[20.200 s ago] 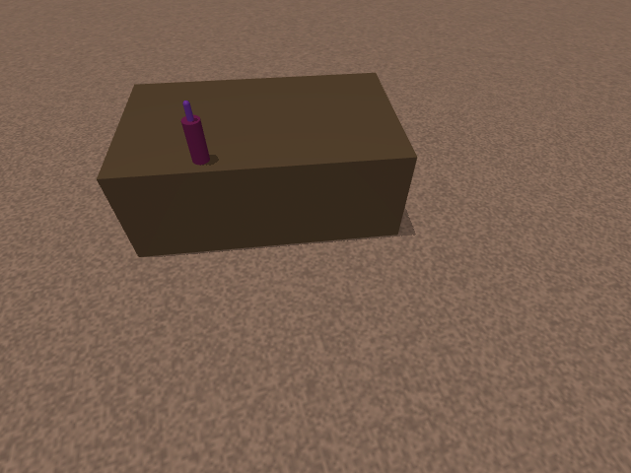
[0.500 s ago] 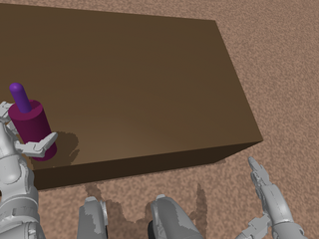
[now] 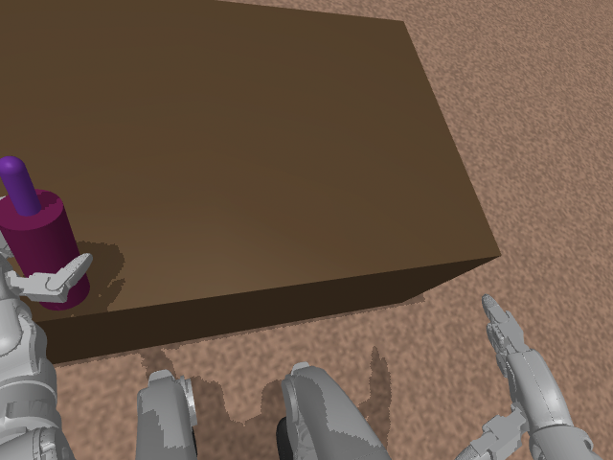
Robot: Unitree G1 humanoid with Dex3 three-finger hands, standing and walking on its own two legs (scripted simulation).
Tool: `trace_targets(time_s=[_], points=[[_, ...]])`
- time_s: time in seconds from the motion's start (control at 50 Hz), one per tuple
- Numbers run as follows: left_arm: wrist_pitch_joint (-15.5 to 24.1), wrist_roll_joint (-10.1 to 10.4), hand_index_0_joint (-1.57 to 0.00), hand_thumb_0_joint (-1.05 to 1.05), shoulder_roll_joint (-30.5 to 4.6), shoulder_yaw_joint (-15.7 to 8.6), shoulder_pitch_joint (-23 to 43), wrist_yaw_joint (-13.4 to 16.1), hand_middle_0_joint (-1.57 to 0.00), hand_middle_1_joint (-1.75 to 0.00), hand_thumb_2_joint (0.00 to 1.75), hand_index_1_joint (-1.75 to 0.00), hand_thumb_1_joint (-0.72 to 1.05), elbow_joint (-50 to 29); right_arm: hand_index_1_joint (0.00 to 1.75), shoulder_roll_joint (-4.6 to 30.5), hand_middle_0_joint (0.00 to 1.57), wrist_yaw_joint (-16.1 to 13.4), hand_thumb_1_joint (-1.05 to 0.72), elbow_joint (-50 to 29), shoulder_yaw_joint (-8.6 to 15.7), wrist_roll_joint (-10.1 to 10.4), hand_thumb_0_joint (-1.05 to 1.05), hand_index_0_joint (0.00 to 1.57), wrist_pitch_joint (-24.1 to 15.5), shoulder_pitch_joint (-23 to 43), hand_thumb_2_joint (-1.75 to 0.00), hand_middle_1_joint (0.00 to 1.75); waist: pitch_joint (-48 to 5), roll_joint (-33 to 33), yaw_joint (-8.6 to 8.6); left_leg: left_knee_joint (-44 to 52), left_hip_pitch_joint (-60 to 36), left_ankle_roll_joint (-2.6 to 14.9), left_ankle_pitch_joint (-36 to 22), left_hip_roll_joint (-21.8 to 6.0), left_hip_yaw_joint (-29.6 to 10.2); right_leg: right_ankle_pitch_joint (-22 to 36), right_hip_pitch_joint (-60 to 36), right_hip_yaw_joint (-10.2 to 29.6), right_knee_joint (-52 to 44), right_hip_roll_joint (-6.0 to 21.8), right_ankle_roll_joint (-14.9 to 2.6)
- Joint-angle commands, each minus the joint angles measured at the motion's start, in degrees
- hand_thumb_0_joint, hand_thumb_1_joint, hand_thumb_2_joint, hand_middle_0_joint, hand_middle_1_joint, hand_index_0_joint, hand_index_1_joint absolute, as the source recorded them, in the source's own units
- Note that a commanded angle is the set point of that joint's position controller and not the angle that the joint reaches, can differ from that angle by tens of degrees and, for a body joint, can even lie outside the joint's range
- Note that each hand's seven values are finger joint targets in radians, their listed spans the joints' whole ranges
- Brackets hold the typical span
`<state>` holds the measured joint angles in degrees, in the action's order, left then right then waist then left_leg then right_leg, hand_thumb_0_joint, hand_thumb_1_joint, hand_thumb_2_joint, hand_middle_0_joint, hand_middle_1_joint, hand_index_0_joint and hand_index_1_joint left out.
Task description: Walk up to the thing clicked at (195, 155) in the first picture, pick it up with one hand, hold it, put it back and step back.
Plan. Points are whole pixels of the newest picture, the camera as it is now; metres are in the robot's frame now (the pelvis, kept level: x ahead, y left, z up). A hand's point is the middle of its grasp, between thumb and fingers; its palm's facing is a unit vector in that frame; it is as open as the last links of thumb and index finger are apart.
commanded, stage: lower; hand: left
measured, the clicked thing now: (41, 237) +0.43 +0.24 -0.04
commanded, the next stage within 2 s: loosen in 0.22 s
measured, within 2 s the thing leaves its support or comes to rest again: rests again in 1.18 s
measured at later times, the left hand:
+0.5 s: hand (39, 251) +0.43 +0.26 -0.08, palm faces +0.37 -0.93 -0.04, open 10.2 cm
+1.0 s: hand (36, 245) +0.43 +0.26 -0.07, palm faces +0.37 -0.93 -0.03, open 15.4 cm
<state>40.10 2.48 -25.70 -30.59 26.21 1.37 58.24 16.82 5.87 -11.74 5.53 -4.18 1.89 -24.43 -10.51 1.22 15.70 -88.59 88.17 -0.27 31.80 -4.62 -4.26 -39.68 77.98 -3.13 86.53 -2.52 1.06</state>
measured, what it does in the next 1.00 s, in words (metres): stands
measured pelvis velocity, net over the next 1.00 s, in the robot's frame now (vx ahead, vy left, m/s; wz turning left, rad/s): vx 0.00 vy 0.00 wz -0.01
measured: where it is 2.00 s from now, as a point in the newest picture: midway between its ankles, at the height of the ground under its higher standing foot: outside the picture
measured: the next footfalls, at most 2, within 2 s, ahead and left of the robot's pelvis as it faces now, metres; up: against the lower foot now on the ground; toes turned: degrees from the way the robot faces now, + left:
none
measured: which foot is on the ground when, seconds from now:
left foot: down 0.00-1.00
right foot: down 0.00-1.00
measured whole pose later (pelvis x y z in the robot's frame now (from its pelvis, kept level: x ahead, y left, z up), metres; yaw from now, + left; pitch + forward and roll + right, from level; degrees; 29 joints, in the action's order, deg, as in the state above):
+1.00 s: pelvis +0.00 +0.00 -0.01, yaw -1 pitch +31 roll -6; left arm 40.8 3.6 -26.4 -33.0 25.9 0.7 55.7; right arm 17.9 6.5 -16.8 6.8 -3.4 2.2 -26.3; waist -10.6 1.5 16.4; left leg -91.3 90.7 -0.4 32.4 -4.8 -4.5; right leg -40.4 80.6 -3.0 89.4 -2.9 1.0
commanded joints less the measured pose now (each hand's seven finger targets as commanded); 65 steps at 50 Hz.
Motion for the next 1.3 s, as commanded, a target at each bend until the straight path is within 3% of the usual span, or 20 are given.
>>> trace_targets(time_s=[0.0,0.06,0.08,0.12,0.16,0.22,0.28,0.32,0.44,0.46,0.48,0.52,0.62,0.72,0.86,0.98,1.1,1.14,1.2,1.28], points=[[7.08,0.67,-1.39,0.00,-15.60,-2.14,19.76,0.68,-1.37,-1.53,1.36,-1.54,0.13,-16.87,0.05,11.24,0.05,-1.40,0.51,-10.10,9.09,0.35,0.00,0.05,-3.14,-3.56,-0.06,0.05,-32.19,-19.39,-1.36,9.36,-36.14,0.84,-18.09,1.44,-1.18,20.15,-4.99,-0.04,-8.86,-1.52,-2.53],[6.98,0.00,-1.36,0.00,-15.27,-1.91,19.38,0.83,-1.35,-1.51,1.34,-1.52,0.09,-15.88,0.05,11.52,0.05,-1.41,0.51,-11.50,9.68,0.19,0.00,0.05,-3.02,-4.04,-0.06,0.05,-32.20,-19.96,-0.58,9.22,-36.11,0.76,-16.24,1.43,-1.07,18.81,-4.42,0.26,-9.01,-1.47,-2.57],[6.96,-0.09,-1.36,0.00,-16.57,-2.61,19.74,0.81,-1.34,-1.51,1.35,-1.52,0.09,-16.94,0.05,11.09,0.05,-1.31,0.51,-10.62,9.06,0.16,0.00,0.05,-2.75,-4.43,-0.06,0.05,-31.75,-20.48,-1.53,9.70,-35.55,0.67,-14.88,1.55,-1.01,17.43,-4.06,0.22,-8.89,-1.45,-2.73],[6.69,0.35,-1.35,0.00,-13.96,-1.52,18.61,0.49,-1.33,-1.49,1.33,-1.50,0.11,-15.18,0.05,11.11,0.05,-1.29,0.51,-12.34,9.34,0.30,0.00,0.05,-3.07,-3.69,-0.06,0.05,-30.92,-19.33,-0.43,9.31,-34.59,0.81,-13.41,1.48,-1.12,16.58,-4.05,0.48,-9.50,-1.48,-2.52],[6.68,0.24,-1.36,0.00,-15.46,-2.61,17.81,0.68,-1.34,-1.49,1.33,-1.50,0.13,-16.56,0.05,10.31,0.05,-0.99,0.51,-10.02,8.55,0.13,0.00,0.05,-3.14,-5.11,-0.06,0.05,-30.63,-21.75,-1.66,9.26,-35.13,0.53,-14.17,1.57,-0.89,16.75,-3.15,0.53,-8.81,-1.40,-2.71],[6.22,0.04,-1.35,0.00,-13.29,-1.39,16.86,0.38,-1.33,-1.48,1.32,-1.49,0.10,-14.72,0.05,11.34,0.05,-0.99,0.51,-12.14,9.93,0.26,0.00,0.05,-3.35,-4.32,-0.06,0.05,-30.79,-20.53,-0.34,8.88,-35.83,0.50,-16.35,1.31,-1.36,17.99,-2.12,-0.60,-8.04,-1.76,-2.82],[6.08,-0.12,-1.36,0.00,-11.32,-0.17,16.34,0.39,-1.34,-1.50,1.33,-1.50,0.10,-13.07,0.05,10.36,0.05,-0.88,0.51,-11.05,8.58,0.27,0.00,0.05,-3.42,-4.11,-0.06,0.05,-27.60,-19.86,-0.47,9.28,-34.29,0.34,-16.06,1.39,-1.69,17.40,-0.83,-1.07,-7.69,-1.66,-2.95],[6.23,0.08,-1.45,0.00,-12.91,-1.23,15.56,0.31,-1.42,-1.50,1.28,-1.49,0.14,-12.94,0.05,11.01,0.05,-0.91,0.52,-13.43,8.98,0.54,0.00,0.05,-3.86,-2.56,-0.05,0.05,-28.41,-17.48,-0.65,8.12,-32.10,0.98,-14.84,1.40,-1.19,17.55,-2.46,-0.24,-8.19,-1.72,-2.55],[6.82,2.15,-1.17,0.00,-10.64,-1.57,15.62,-0.01,-1.12,-1.12,0.80,-1.09,-0.25,-13.64,0.05,11.49,0.05,-0.92,0.50,-15.76,9.67,1.04,0.00,0.05,-4.10,-4.47,-0.05,0.05,-30.62,-15.54,0.20,7.98,-33.23,1.03,-16.03,1.46,-1.50,18.80,-3.60,-0.75,-8.08,-1.88,-2.38],[6.84,2.11,-1.13,0.00,-10.40,-1.25,15.35,-0.11,-1.08,-1.07,0.72,-1.04,-0.29,-12.90,0.05,11.43,0.05,-0.93,0.50,-15.64,9.61,0.94,0.00,0.05,-4.11,-4.61,-0.05,0.05,-30.01,-16.11,0.48,7.96,-33.13,0.96,-16.63,1.47,-1.66,19.21,-3.35,-0.94,-7.80,-1.86,-2.43],[7.04,1.88,-1.10,0.00,-13.26,-2.73,15.91,-0.01,-1.06,-1.03,0.68,-1.00,-0.32,-14.85,0.05,11.58,0.05,-0.94,0.50,-12.85,10.12,0.88,0.00,0.05,-3.84,-6.77,-0.05,0.05,-30.35,-17.37,-0.06,7.49,-33.30,0.96,-17.55,1.57,-1.29,20.09,-3.55,-0.55,-7.62,-1.69,-2.39],[6.86,1.60,-1.03,0.00,-10.89,-0.53,16.77,-0.81,-0.99,-0.93,0.57,-0.90,-0.41,-13.72,0.05,10.97,0.05,-0.87,0.50,-13.51,9.59,0.90,0.00,0.05,-3.94,-5.59,-0.05,0.05,-29.54,-17.54,0.84,7.11,-32.19,1.20,-15.78,1.60,-1.06,19.13,-2.96,0.11,-8.07,-1.51,-2.22],[6.29,1.17,-0.70,0.00,-12.83,-0.75,17.47,-1.33,-0.68,-0.61,0.37,-0.60,-0.54,-13.83,0.05,11.04,0.05,-0.98,0.51,-12.84,9.51,0.98,0.00,0.05,-3.99,-5.37,-0.05,0.05,-27.57,-18.61,0.46,7.92,-31.84,0.82,-11.81,1.43,-1.06,15.47,-1.15,0.48,-8.36,-1.46,-2.44],[5.25,1.43,-0.55,0.00,-13.10,-2.31,13.68,-0.96,-0.54,-0.47,0.28,-0.46,-0.58,-12.62,0.05,11.18,0.05,-0.62,0.52,-13.92,9.48,1.15,0.00,0.05,-3.32,-5.60,-0.05,0.05,-27.58,-17.73,-1.12,8.53,-31.47,0.79,-12.46,1.74,-0.97,15.53,-1.98,-0.19,-8.30,-1.60,-2.66],[4.70,1.61,-0.35,0.00,-10.81,-1.90,13.06,-0.54,-0.34,-0.27,0.14,-0.26,-0.61,-12.81,0.05,11.72,0.05,-0.65,0.53,-14.40,10.18,1.21,0.00,0.05,-3.03,-3.92,-0.05,0.05,-27.86,-16.41,-1.12,8.95,-31.97,0.71,-14.74,1.38,-1.72,16.62,-1.48,-1.31,-7.13,-1.86,-2.84],[5.42,1.56,-0.21,0.00,-17.88,-6.35,13.19,-0.57,-0.19,-0.21,0.15,-0.20,-0.61,-18.69,0.05,12.04,0.05,-1.12,0.54,-16.37,10.84,1.31,0.00,0.05,-2.26,-5.89,-0.05,0.05,-32.80,-16.94,-2.29,8.43,-33.02,1.22,-16.68,1.75,-0.43,19.96,-8.06,0.80,-9.11,-1.45,-2.08],[1.16,3.22,-0.10,0.00,-22.75,-8.37,11.27,-4.26,-0.08,-0.09,0.06,-0.08,-0.61,-24.54,0.05,11.88,0.05,-2.08,0.52,-15.46,9.99,2.43,0.00,0.05,-0.55,-7.85,-0.05,0.05,-34.27,-22.35,-4.91,12.25,-42.00,0.14,-20.62,1.58,-0.19,21.36,-10.42,0.82,-11.09,-1.29,-2.40],[-0.96,4.69,-0.09,0.00,-21.65,-7.66,11.75,-5.31,-0.08,-0.08,0.04,-0.07,-0.61,-28.79,0.05,10.75,0.05,-2.49,0.53,-15.38,8.88,2.70,0.00,0.05,-0.20,-8.81,-0.05,0.05,-33.07,-22.57,-5.01,13.60,-43.36,0.29,-20.85,1.65,0.28,22.23,-13.02,1.47,-13.64,-1.07,-2.10],[-5.65,6.61,-0.08,0.00,-16.30,-3.91,9.64,-7.76,-0.07,-0.05,0.02,-0.05,-0.61,-23.99,0.05,9.20,0.05,-3.46,0.52,-11.19,6.64,3.35,0.00,0.05,0.17,-8.17,-0.05,0.05,-25.68,-18.98,-4.91,16.06,-41.60,0.63,-18.54,1.50,0.73,21.64,-14.75,2.37,-17.62,-0.75,-1.61],[-9.73,6.36,-0.08,0.00,-17.77,-2.74,9.09,-9.67,-0.06,-0.03,0.00,-0.02,-0.61,-20.09,0.05,10.06,0.05,-5.10,0.54,-13.16,5.37,4.01,0.00,0.05,0.23,-5.24,-0.05,0.05,-18.42,-12.89,-4.98,20.97,-39.98,0.57,-12.66,1.32,0.61,17.62,-16.66,2.12,-22.05,-0.49,-1.56]])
